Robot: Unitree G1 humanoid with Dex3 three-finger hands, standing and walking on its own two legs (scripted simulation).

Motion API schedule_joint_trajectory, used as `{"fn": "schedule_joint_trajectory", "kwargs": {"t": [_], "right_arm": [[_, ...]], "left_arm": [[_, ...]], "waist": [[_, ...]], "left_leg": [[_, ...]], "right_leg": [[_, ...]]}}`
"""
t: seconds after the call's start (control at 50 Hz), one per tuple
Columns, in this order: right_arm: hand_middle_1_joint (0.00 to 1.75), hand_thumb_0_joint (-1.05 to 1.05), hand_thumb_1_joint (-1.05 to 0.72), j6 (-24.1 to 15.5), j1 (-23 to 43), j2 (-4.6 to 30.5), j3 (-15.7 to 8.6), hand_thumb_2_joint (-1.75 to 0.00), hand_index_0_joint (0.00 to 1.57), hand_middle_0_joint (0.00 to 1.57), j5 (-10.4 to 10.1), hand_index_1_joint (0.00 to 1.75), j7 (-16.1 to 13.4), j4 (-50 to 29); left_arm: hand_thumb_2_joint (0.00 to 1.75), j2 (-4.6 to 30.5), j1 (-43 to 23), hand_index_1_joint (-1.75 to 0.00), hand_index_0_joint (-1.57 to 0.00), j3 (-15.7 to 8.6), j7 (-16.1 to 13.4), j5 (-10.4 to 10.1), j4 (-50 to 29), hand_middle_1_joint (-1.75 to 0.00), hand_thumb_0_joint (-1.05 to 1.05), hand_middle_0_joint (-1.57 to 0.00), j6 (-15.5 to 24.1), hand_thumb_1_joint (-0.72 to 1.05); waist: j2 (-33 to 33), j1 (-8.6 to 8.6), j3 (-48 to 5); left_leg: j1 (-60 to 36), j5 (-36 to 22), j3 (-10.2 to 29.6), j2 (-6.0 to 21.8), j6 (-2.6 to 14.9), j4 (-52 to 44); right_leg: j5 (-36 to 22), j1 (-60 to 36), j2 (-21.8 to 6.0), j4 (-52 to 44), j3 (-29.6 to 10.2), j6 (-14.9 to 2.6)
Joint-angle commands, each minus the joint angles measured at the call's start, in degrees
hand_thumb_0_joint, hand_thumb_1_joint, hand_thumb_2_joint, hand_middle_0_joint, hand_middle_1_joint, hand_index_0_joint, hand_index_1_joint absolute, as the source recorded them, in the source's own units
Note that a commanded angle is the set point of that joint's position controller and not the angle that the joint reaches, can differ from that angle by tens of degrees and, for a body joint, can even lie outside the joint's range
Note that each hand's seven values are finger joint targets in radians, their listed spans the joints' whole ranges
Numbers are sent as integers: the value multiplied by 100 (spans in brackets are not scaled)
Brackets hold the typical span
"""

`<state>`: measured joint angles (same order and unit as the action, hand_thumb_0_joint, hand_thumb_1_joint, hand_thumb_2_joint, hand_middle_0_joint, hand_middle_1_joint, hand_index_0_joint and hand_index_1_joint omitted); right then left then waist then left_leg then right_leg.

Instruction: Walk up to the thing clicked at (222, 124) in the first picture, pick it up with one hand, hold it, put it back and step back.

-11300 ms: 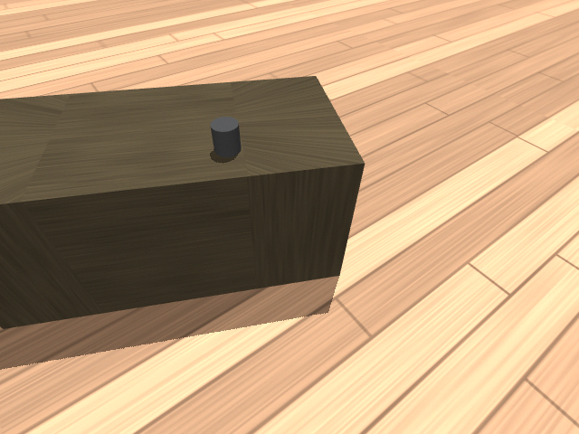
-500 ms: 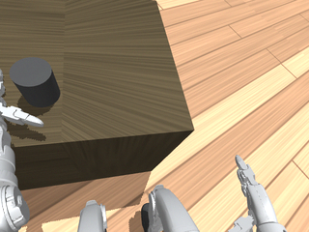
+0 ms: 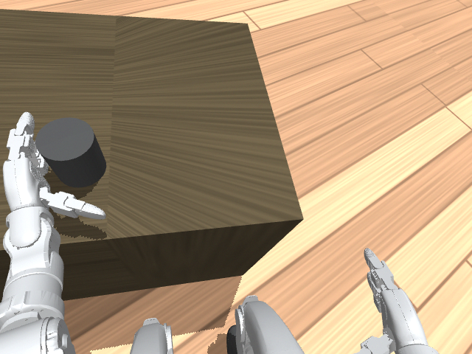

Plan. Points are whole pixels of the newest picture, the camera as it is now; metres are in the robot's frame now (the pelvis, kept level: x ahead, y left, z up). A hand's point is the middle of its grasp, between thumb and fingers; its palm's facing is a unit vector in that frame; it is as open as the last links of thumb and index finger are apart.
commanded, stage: close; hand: left
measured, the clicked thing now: (74, 154) +0.49 +0.21 -0.01
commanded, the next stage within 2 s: settle in 0.78 s
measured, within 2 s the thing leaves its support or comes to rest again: leaves its support in 1.02 s
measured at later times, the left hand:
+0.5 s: hand (67, 150) +0.48 +0.21 +0.01, palm faces +0.19 -0.98 +0.02, open 14.7 cm
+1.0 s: hand (68, 158) +0.47 +0.21 +0.01, palm faces +0.19 -0.98 -0.01, open 11.1 cm
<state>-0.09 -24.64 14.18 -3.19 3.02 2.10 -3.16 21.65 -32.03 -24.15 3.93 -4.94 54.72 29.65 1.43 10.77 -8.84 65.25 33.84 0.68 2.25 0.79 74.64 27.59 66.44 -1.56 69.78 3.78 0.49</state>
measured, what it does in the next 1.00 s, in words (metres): stands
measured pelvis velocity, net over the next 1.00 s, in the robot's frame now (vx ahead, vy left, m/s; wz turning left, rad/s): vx -0.01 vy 0.00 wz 0.00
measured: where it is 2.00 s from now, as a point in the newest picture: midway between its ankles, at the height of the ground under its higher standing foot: outside the picture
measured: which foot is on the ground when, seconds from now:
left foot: down 0.00-1.00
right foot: down 0.00-1.00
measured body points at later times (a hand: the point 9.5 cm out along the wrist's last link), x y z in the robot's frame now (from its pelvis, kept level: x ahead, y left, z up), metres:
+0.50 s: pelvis -0.01 +0.00 +0.00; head +0.14 +0.05 +0.42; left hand +0.47 +0.26 +0.01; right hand +0.15 -0.26 +0.02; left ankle +0.01 +0.11 -0.62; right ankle +0.05 -0.13 -0.62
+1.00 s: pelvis -0.01 +0.00 +0.00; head +0.13 +0.05 +0.43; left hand +0.45 +0.26 +0.01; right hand +0.16 -0.25 +0.01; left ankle +0.01 +0.11 -0.62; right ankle +0.05 -0.13 -0.62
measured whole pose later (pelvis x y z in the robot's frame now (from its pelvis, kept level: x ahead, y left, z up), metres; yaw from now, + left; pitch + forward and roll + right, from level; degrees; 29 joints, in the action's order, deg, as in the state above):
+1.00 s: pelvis -0.01 +0.00 +0.00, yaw +0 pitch +24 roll -3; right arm 0.4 -23.4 14.2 -1.0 3.6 2.7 -4.2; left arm 25.2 -37.9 -23.8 3.7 -4.2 60.0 30.2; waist 1.8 12.2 -8.0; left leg 65.1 32.6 1.1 2.4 0.4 73.7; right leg 26.3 66.1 -1.3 68.6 4.1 0.2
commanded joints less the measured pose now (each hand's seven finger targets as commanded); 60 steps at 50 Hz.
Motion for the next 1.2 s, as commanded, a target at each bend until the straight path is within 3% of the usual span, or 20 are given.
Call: {"fn": "schedule_joint_trajectory", "kwargs": {"t": [0.0,0.04,0.08,0.12,0.22,0.28,0.34,0.4,0.46,0.62,0.64,0.68,0.76,0.86,0.9,0.92,1.04,1.1,1.14,1.18], "right_arm": [[5,0,49,-265,-338,938,-606,-5,5,5,-14,5,-89,-948],[5,0,49,-266,-337,1034,-615,-5,5,5,2,5,-98,-1169],[5,0,50,-249,-501,929,-522,-5,5,5,8,5,-81,-1021],[5,0,50,-247,-447,1024,-538,-5,5,5,6,5,-80,-1034],[5,0,49,-226,-374,1005,-447,-5,5,5,24,5,-45,-956],[5,0,49,-230,-221,1025,-425,-5,5,5,52,5,-47,-1146],[5,0,49,-241,-161,1010,-414,-5,5,5,40,5,-35,-1133],[5,0,49,-243,-174,1078,-432,-5,5,5,62,5,-40,-1386],[5,0,48,-236,-204,1076,-532,-5,5,5,26,5,-38,-1166],[5,0,49,-262,-275,1014,-516,-6,5,5,16,5,-34,-1108],[5,0,49,-259,-244,1010,-527,-5,5,5,21,5,-27,-1196],[5,0,49,-265,-284,1063,-581,-6,5,5,0,5,-50,-1185],[5,0,49,-270,-333,862,-352,-6,5,5,2,5,-29,-1000],[5,0,51,-282,-250,968,-452,-6,5,5,21,5,-46,-1064],[5,0,50,-251,-325,1045,-520,-6,5,5,39,5,-52,-940],[5,0,50,-253,-255,1072,-511,-6,5,5,38,5,-45,-1142],[5,0,49,-185,-258,990,-440,-7,5,5,6,5,-57,-1063],[5,0,50,-160,-188,882,-377,-7,5,5,-15,5,-89,-980],[5,0,51,-176,11,871,-379,-6,5,5,-27,5,-115,-1150],[5,0,51,-150,-143,865,-403,-6,5,5,-31,5,-140,-888]], "left_arm": [[8,1309,-2200,-22,-34,-115,1,-66,-974,-22,0,-33,531,-61],[8,1804,-2427,-22,-36,-303,54,-21,-1185,-22,0,-35,607,-61],[8,1421,-2456,-23,-38,2,208,-44,-707,-23,0,-37,550,-61],[10,1715,-2482,-25,-40,-214,233,-82,-748,-25,0,-39,535,-61],[14,1612,-2582,-31,-47,-194,268,-96,-125,-31,0,-46,405,-61],[18,1999,-3069,-36,-53,-322,201,-2,-506,-37,0,-52,499,-61],[24,1575,-2736,-43,-59,-176,217,-12,265,-44,0,-58,416,-61],[30,2110,-3100,-51,-68,-372,138,60,-384,-52,0,-66,487,-56],[39,1619,-2776,-61,-75,-207,139,-15,-18,-61,0,-74,412,-50],[60,1863,-2798,-82,-96,-345,-9,26,-864,-83,0,-95,573,-27],[63,1520,-2468,-86,-99,-194,18,14,-514,-86,0,-98,517,-24],[70,1657,-2519,-92,-105,-259,18,-6,-751,-93,0,-104,515,-19],[94,1336,-2457,-111,-116,-27,51,-45,-647,-111,0,-116,511,-3],[113,1326,-2811,-130,-131,62,25,-23,-614,-129,0,-130,532,9],[125,1777,-3010,-133,-122,-181,-31,17,-858,-130,0,-123,558,20],[126,1632,-2836,-134,-123,-52,-23,34,-684,-131,0,-124,517,21],[132,1574,-2844,-146,-132,-47,68,-60,-968,-142,0,-133,352,6],[133,1752,-3090,-148,-132,-126,-32,-30,-1304,-144,0,-133,281,3],[134,1391,-2782,-149,-134,-32,-71,-55,-872,-146,0,-134,184,4],[135,1473,-2697,-149,-133,-86,-101,-57,-731,-147,0,-133,149,2]], "waist": [[-867,57,-2536],[-1012,31,-2922],[-1078,183,-2739],[-1173,89,-2798],[-1194,190,-2575],[-1243,159,-2871],[-978,259,-2457],[-1252,114,-3173],[-1175,193,-2731],[-1315,46,-2892],[-1175,71,-2893],[-1172,64,-2914],[-1178,121,-2624],[-1154,207,-2691],[-1313,160,-2780],[-1325,145,-2884],[-1395,16,-3067],[-1246,-72,-2914],[-902,-41,-2698],[-716,-57,-2364]], "left_leg": [[-1447,-2245,162,-206,-72,-932],[-1683,-2344,148,-213,-78,-916],[-1688,-2264,143,-222,-85,-927],[-1835,-2358,176,-204,-110,-972],[-1749,-2347,214,-168,-118,-982],[-1758,-2307,210,-171,-105,-981],[-1447,-2003,216,-165,-87,-1024],[-1767,-2095,181,-194,-102,-1071],[-1691,-2177,223,-152,-126,-1082],[-1792,-2114,187,-163,-127,-1135],[-1828,-2200,227,-145,-139,-1178],[-1779,-2175,188,-162,-123,-1178],[-1837,-2390,222,-120,-142,-1134],[-2000,-2288,228,-131,-143,-1115],[-1969,-2150,207,-147,-137,-1125],[-2117,-2241,232,-146,-159,-1179],[-2316,-2593,228,-132,-185,-1254],[-2112,-2107,139,-171,-126,-1369],[-1870,-1804,108,-184,-89,-1460],[-1585,-1634,66,-200,-52,-1501]], "right_leg": [[-1841,-1658,191,-613,-241,-189],[-1919,-1824,179,-621,-271,-187],[-1874,-1731,163,-686,-300,-173],[-1858,-1656,178,-676,-253,-191],[-1786,-1467,200,-692,-206,-204],[-1765,-1605,199,-686,-205,-206],[-1574,-1486,226,-717,-194,-199],[-1627,-1863,218,-742,-206,-198],[-1636,-1547,263,-701,-145,-212],[-1558,-1698,257,-725,-166,-222],[-1599,-1728,276,-732,-131,-235],[-1656,-1859,248,-764,-167,-220],[-1704,-1515,267,-720,-128,-232],[-1638,-1447,247,-738,-128,-224],[-1556,-1467,229,-741,-158,-228],[-1604,-1574,236,-742,-132,-233],[-1843,-1813,234,-796,-148,-235],[-1636,-2079,202,-986,-218,-198],[-1490,-2239,189,-1112,-259,-170],[-1442,-2376,158,-1242,-344,-116]]}}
